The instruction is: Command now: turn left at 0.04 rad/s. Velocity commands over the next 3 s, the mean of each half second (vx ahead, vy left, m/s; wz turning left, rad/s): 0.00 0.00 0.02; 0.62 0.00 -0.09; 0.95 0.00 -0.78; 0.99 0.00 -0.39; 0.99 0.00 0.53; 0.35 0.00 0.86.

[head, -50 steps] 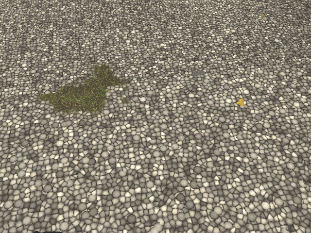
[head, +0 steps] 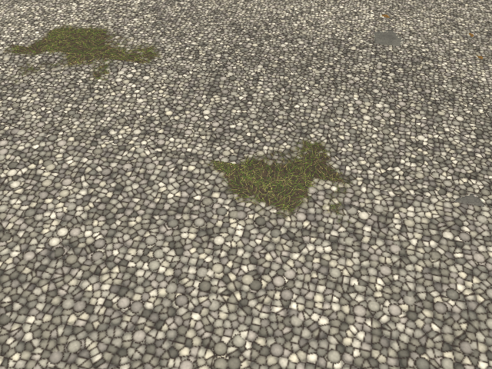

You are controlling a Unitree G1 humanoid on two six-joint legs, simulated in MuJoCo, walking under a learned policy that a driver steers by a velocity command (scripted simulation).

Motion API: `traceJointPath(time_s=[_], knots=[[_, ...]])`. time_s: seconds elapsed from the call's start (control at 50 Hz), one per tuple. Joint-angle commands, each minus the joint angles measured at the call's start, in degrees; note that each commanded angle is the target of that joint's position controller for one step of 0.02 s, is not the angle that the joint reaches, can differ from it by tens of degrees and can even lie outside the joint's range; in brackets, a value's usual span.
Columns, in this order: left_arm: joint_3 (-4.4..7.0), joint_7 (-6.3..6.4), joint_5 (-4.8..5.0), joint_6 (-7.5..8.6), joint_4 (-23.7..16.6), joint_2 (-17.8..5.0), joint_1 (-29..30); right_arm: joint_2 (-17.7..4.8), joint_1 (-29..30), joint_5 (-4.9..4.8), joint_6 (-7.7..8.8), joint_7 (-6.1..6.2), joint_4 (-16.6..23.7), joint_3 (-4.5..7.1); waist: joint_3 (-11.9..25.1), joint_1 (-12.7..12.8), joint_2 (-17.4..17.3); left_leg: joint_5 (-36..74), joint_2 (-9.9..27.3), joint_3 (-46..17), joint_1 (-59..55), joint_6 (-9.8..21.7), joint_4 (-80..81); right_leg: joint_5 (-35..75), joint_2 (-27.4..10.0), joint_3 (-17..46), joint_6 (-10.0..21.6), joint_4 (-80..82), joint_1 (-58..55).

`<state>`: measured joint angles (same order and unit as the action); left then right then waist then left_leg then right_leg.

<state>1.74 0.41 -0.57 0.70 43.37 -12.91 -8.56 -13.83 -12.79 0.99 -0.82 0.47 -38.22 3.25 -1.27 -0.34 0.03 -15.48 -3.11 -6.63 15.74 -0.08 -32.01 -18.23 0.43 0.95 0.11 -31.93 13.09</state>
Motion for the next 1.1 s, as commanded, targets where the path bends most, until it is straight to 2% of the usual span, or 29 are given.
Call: traceJointPath(time_s=[0.02, 0.2, 0.48, 0.5, 0.52, 0.54, 0.56, 0.58, 0.6, 0.62, 0.64, 0.66, 0.7, 0.72, 0.74, 0.76, 0.78, 0.8, 0.82, 0.84, 0.86, 0.88, 0.9, 0.92, 0.94, 0.96, 1.0, 1.04, 1.1], knots=[[1.57, -0.01, 0.06, 0.68, -3.56, -6.08, 0.89, -5.44, 1.91, -0.04, 1.16, 0.39, 4.46, 1.38, 3.42, 0.81, -1.59, 10.01, 4.18, -4.26, -1.15, 1.64, 4.69, 7.98, -3.46, 3.33, 2.01, 4.73, -0.6], [1.47, -0.12, 0.21, 1.14, -2.04, -5.49, 0.38, -4.44, 1.04, -0.16, 0.95, 1.1, 4.39, 1.38, 3.08, 0.3, -0.29, 11.71, 4.09, -3.8, -3.33, 1.42, 4.02, 8.17, -3.17, 3.31, 1.66, 5.43, 0.69], [1.36, 0.19, 0.32, 1.53, 1.46, -5.09, -1.24, -3.16, 0.32, -0.25, 0.68, 1.91, 2.73, 1.51, 2.05, 0.42, -0.29, 12.23, 3.76, -3.0, -4.55, 0.41, 4.22, 7.1, -3.09, 3.6, 1.96, 6.86, 1.36], [1.43, 0.26, 0.31, 1.32, 2.55, -5.06, -3.2, -2.51, -1.39, -0.28, 0.5, 1.98, 1.69, 1.41, 4.37, 0.6, 0.6, 1.85, 1.97, -0.97, -4.98, 0.62, 3.45, -4.02, -2.44, 3.37, 2.68, 8.2, 0.45], [2.36, 0.4, 1.15, 1.02, 3.25, -7.59, -5.31, -3.51, -2.2, -0.86, 0.53, 1.96, 1.4, 1.88, 2.33, 1.34, 2.97, -14.51, -0.52, 1.8, -0.22, 1.18, 0.33, -19.75, -3.23, 5.98, 5.01, 10.14, 0.61], [2.92, 0.58, 1.73, 1.13, 3.76, -9.53, -8.51, -4.14, -0.08, -1.45, 1.2, 1.77, 2.44, 2.04, -1.77, 3.1, 5.57, -20.75, -0.67, 3.22, 8.8, 1.37, -4.28, -33.19, -8.26, 14.08, 8.72, 14.97, -0.4], [3.78, 0.71, 1.99, 1.75, 4.0, -12.61, -10.08, -2.66, 3.34, -3.17, 2.56, 1.35, 4.2, 1.54, -5.84, 3.87, 11.12, -14.91, 0.04, 6.88, 16.03, 1.22, -11.78, -41.8, -17.41, 26.85, 13.73, 22.49, -1.8], [4.25, 1.11, 1.84, 2.42, 3.77, -13.66, -9.94, -3.93, 7.78, -4.05, 3.95, 1.07, 5.63, 1.6, -10.14, 5.34, 11.25, -12.42, 4.34, 3.84, 22.8, 1.72, -18.41, -38.2, -23.13, 34.86, 17.0, 26.25, -1.17], [4.09, 1.32, 1.39, 3.29, 3.64, -12.85, -10.06, -5.1, 8.75, -3.89, 5.01, 0.77, 5.88, 2.07, -10.15, 5.26, 8.46, -11.39, 6.65, 1.88, 28.7, 2.17, -22.99, -32.15, -24.39, 35.9, 17.34, 26.47, -5.2], [3.72, 1.23, 1.25, 3.97, 3.2, -11.47, -9.33, -4.92, 7.22, -3.26, 5.73, 0.44, 5.16, 2.15, -7.56, 4.24, 6.22, -9.36, 8.03, 1.56, 31.56, 2.52, -25.3, -27.12, -23.27, 33.42, 16.16, 25.17, -9.38], [3.47, 0.98, 1.63, 4.16, 2.62, -10.7, -8.39, -4.43, 5.76, -2.82, 6.29, -0.03, 4.67, 1.96, -4.9, 3.51, 5.31, -7.47, 8.8, 2.23, 30.7, 2.64, -23.62, -23.23, -21.25, 28.97, 14.5, 24.61, -10.78], [3.42, 0.77, 2.1, 4.08, 2.18, -10.6, -7.58, -3.92, 5.21, -2.51, 6.65, -0.46, 4.19, 1.73, -3.06, 3.29, 6.02, -5.62, 8.86, 3.89, 26.22, 2.38, -18.87, -18.99, -18.38, 22.82, 12.59, 24.72, -9.43], [3.53, 0.26, 2.54, 3.81, 1.59, -11.29, -5.55, -2.21, 4.8, -2.13, 7.05, -1.04, 3.27, 1.15, -1.7, 2.43, 8.18, -2.13, 6.37, 8.11, 12.26, 1.2, -9.7, -10.9, -12.4, 12.28, 10.17, 24.45, -1.25], [4.36, -0.98, -1.81, 3.23, 3.19, -12.75, -7.07, -2.28, 5.03, 2.22, 4.62, -3.23, 3.48, 0.98, -1.15, 2.35, 7.89, -4.2, 3.04, 11.81, 6.06, 1.0, -4.93, -12.78, -8.98, 8.19, 9.79, 24.68, 1.48], [4.73, -1.54, -1.98, 2.94, 3.48, -12.89, -7.51, -2.49, 3.38, 1.89, 3.53, -3.72, 2.96, 1.32, -1.5, 1.88, 9.17, -1.78, 2.04, 13.87, 1.0, 1.04, -2.52, -13.39, -9.35, 7.37, 10.04, 23.79, 3.71], [4.75, -1.83, -1.24, 2.74, 3.44, -12.5, -6.73, -2.78, -0.26, 1.13, 3.08, -3.48, 1.78, 1.47, -1.5, -0.15, 7.94, 2.28, 1.66, 15.04, -5.39, 1.36, 0.36, -14.74, -9.76, 6.72, 10.0, 21.63, 7.15], [4.59, -1.91, -0.98, 2.67, 3.42, -11.81, -6.3, -3.99, -5.36, 0.96, 3.11, -2.91, -0.06, 1.93, -1.03, -2.73, 5.37, 1.71, 0.81, 15.5, -12.79, 1.66, 1.31, -14.23, -9.11, 5.79, 9.63, 16.92, 11.48], [3.82, -1.94, -1.57, 2.88, 3.0, -9.74, -4.94, -6.2, -15.31, 1.04, 3.77, -2.13, -3.28, 2.84, 1.71, -7.92, -0.51, -1.74, 1.22, 13.51, -23.36, 2.19, 2.19, -8.53, -6.38, 3.07, 8.93, 4.16, 16.76], [2.11, -1.84, -2.58, 3.23, 0.48, -4.18, -0.24, -11.76, -26.73, 2.49, 4.59, -1.2, -5.35, 3.9, 5.28, -14.18, -15.1, -20.88, 14.17, -4.25, -29.48, 3.39, 10.42, -7.67, -0.63, -2.9, 6.8, -22.32, 25.65], [1.29, -1.68, -0.75, 3.97, -3.62, -0.62, 0.61, -16.15, -24.82, 2.85, 5.16, -0.79, -3.96, 3.75, 4.38, -10.56, -21.83, -40.39, 24.59, -37.01, -26.9, 7.76, 25.01, -13.08, 6.33, 4.29, 7.14, -36.5, 38.97], [1.63, -1.82, -0.39, 3.81, -3.88, -3.38, 0.04, -14.75, -16.33, 2.45, 4.73, -0.53, -2.41, 3.6, 0.5, -5.81, -12.14, -44.09, 27.97, -38.6, -22.88, 10.7, 25.21, -5.35, 0.77, 8.46, 8.08, -42.84, 44.49], [2.24, -2.42, -0.83, 3.63, -3.25, -6.37, 0.8, -11.23, -11.45, 1.52, 5.14, -0.74, -1.37, 2.59, -1.11, -3.95, -5.07, -35.9, 25.79, -29.95, -18.6, 9.45, 22.56, 1.01, -2.11, 8.0, 7.59, -41.76, 42.85], [2.5, -3.09, -1.04, 3.43, -1.88, -6.96, -1.89, -9.47, -8.94, 1.06, 5.63, -0.98, -1.42, 1.88, -0.72, -1.61, -3.43, -28.73, 22.02, -20.53, -14.42, 7.58, 22.59, 3.95, -3.53, 8.0, 6.25, -38.12, 37.71], [2.7, -3.62, -1.57, 2.87, -0.96, -7.29, -3.82, -8.59, -7.5, 0.91, 6.09, -0.73, -1.43, 1.39, -0.14, -0.29, -5.33, -24.44, 19.79, -14.67, -11.99, 6.21, 24.31, 5.41, -4.27, 6.96, 4.8, -36.31, 34.26], [2.75, -4.29, -1.85, 2.05, -0.35, -7.26, -4.41, -7.65, -7.79, 0.91, 6.64, -0.38, -2.3, 0.94, -0.81, -0.09, -6.42, -20.32, 18.51, -10.14, -10.39, 5.74, 26.0, 7.67, -4.23, 5.93, 3.69, -37.21, 33.09], [2.63, -4.67, -1.61, 1.39, -0.49, -6.6, -3.89, -6.94, -9.01, 0.84, 7.11, -0.32, -3.51, 0.67, -2.18, 0.03, -6.31, -16.39, 18.11, -6.99, -9.96, 5.61, 27.12, 9.83, -4.07, 5.64, 3.19, -37.77, 34.01], [2.41, -4.87, -1.01, 0.55, -0.99, -5.68, -1.17, -6.41, -11.16, 0.75, 7.55, -0.56, -5.32, 0.6, -4.59, -0.31, -4.02, -8.22, 17.3, -0.13, -11.45, 5.0, 28.22, 13.45, -3.8, 5.05, 3.03, -36.75, 37.76], [2.26, -5.05, -0.84, 0.29, -2.25, -5.51, 3.08, -5.77, -12.79, 0.8, 7.78, -0.75, -6.66, 0.43, -5.9, -1.04, -3.15, -0.86, 16.25, 6.56, -12.35, 4.39, 29.18, 16.33, -3.25, 2.94, 3.2, -33.1, 38.91], [1.62, -5.78, -0.93, 0.35, -4.38, -4.87, 8.63, -5.01, -14.22, 0.94, 8.27, -0.39, -8.57, 0.11, -7.82, -1.63, -2.99, 6.81, 15.42, 13.99, -14.0, 3.72, 31.08, 20.11, -3.86, -2.13, 4.57, -25.19, 37.96]])
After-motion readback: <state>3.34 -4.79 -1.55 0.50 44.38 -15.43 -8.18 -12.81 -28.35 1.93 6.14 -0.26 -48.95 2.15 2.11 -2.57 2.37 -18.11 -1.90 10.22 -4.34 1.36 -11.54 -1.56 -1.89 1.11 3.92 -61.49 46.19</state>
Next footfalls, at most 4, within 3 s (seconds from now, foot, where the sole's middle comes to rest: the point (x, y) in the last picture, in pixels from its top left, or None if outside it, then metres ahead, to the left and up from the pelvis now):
0.82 left None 0.16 0.16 -0.77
1.30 right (275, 353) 0.56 -0.05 -0.77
1.74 left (294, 213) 1.04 -0.14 -0.77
2.30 right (415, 189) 1.28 -0.65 -0.93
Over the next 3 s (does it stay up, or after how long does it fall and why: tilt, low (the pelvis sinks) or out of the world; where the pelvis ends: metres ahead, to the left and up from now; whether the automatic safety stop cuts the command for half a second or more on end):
stays up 1.60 -0.69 -0.16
